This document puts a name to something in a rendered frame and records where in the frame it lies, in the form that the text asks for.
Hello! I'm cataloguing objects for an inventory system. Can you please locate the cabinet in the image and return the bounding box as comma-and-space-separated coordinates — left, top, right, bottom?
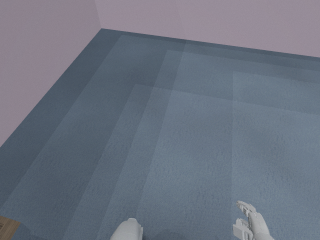
0, 216, 21, 240

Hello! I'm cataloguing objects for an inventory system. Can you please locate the robot right hand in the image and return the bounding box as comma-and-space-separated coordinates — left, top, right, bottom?
232, 200, 270, 240

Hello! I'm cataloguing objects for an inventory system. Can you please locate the left robot thigh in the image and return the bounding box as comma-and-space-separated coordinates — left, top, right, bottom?
110, 220, 143, 240

